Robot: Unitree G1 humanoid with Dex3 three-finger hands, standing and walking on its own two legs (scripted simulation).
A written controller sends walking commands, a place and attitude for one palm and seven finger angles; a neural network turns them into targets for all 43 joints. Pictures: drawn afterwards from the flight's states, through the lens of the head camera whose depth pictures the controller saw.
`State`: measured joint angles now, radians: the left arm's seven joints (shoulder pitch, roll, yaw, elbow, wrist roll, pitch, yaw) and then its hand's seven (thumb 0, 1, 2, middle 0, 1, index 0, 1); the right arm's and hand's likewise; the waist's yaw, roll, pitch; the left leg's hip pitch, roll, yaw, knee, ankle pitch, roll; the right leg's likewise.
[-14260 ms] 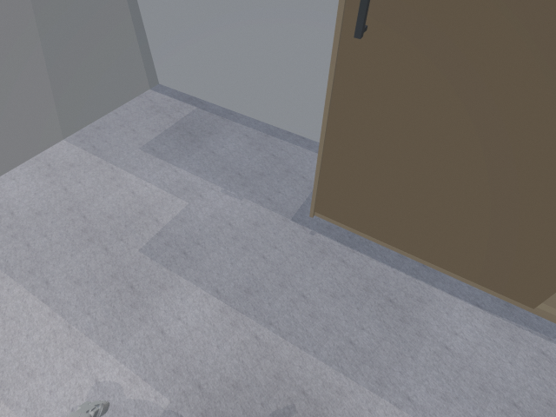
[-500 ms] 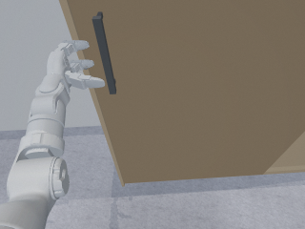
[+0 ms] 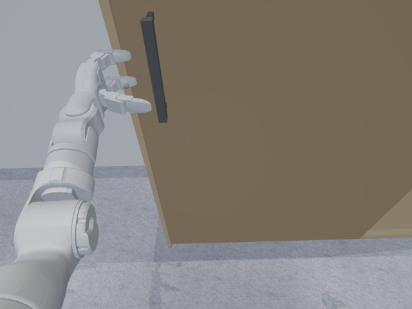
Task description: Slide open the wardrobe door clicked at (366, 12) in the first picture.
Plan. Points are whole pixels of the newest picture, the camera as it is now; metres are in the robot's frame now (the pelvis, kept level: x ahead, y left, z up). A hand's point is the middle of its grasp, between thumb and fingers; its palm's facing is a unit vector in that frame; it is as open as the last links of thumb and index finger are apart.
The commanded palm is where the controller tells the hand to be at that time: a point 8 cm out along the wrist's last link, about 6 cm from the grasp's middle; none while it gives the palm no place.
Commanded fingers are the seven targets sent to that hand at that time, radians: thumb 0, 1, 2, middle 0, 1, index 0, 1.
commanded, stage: move the hooked fingers beside the handle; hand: left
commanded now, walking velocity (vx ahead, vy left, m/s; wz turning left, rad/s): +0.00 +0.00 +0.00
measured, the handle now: (157, 72) +0.53 +0.11 +0.21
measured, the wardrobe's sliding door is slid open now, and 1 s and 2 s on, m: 0.00 0.00 0.00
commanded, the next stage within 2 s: feel for the door with the fingertips in 0.14 s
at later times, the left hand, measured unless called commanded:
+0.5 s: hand (139, 88) +0.46 +0.13 +0.22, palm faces +0.05 -1.00 +0.01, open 14.0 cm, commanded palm +0.43 +0.18 +0.22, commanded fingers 0.00 -0.50 0.30 -0.30 -1.20 -0.30 -1.20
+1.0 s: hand (140, 82) +0.47 +0.13 +0.22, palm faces +0.08 -1.00 +0.00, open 14.0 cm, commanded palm +0.46 +0.18 +0.22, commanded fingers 0.00 -0.50 0.30 -0.30 -1.20 -0.30 -1.20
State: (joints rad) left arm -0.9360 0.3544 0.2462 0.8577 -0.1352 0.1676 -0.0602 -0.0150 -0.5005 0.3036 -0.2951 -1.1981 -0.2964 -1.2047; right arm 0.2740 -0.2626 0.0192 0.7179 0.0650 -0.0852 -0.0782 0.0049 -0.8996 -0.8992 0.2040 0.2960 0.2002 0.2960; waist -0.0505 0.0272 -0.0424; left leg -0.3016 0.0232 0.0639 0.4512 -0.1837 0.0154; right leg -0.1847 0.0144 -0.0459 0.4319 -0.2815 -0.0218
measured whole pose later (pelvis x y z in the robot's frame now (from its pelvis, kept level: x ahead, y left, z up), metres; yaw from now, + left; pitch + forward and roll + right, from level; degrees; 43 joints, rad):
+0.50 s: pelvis +0.00 +0.00 +0.00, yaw +0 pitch +2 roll +0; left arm -0.88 0.29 0.23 0.74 -0.15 0.22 -0.03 -0.02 -0.50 0.30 -0.29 -1.20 -0.30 -1.20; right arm 0.31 -0.27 0.01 0.75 0.07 -0.07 -0.07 0.01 -0.90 -0.90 0.20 0.30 0.20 0.30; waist -0.05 0.04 -0.05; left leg -0.28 0.03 0.07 0.45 -0.19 0.01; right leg -0.17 0.02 -0.04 0.42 -0.28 -0.03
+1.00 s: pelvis -0.01 -0.01 +0.00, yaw +1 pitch +2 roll +0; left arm -1.05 0.33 0.22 0.98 -0.13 0.15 -0.02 -0.02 -0.50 0.30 -0.29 -1.20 -0.30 -1.20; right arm 0.29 -0.27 0.01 0.76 0.06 -0.09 -0.07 0.00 -0.90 -0.90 0.20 0.30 0.20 0.30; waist -0.06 0.03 -0.03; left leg -0.33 0.03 0.04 0.46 -0.17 0.00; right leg -0.21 0.02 -0.07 0.45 -0.28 -0.03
